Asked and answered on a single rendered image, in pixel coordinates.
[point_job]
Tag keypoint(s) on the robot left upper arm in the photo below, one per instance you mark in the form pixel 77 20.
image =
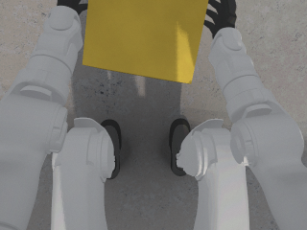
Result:
pixel 30 128

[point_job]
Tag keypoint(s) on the left robot forearm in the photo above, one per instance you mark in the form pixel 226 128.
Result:
pixel 53 59

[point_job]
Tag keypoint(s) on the robot right upper arm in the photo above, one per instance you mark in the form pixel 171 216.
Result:
pixel 271 146

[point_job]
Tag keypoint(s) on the right robot forearm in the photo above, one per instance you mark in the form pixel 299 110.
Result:
pixel 244 93

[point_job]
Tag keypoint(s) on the robot left shin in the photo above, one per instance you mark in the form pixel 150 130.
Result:
pixel 80 122

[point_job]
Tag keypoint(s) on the robot right hand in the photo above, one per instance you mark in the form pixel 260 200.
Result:
pixel 225 17

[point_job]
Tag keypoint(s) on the robot left foot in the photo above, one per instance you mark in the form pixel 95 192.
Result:
pixel 114 132

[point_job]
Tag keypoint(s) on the carton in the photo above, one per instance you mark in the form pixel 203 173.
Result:
pixel 156 39

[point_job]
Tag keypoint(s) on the robot left hand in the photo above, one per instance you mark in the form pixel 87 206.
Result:
pixel 73 4

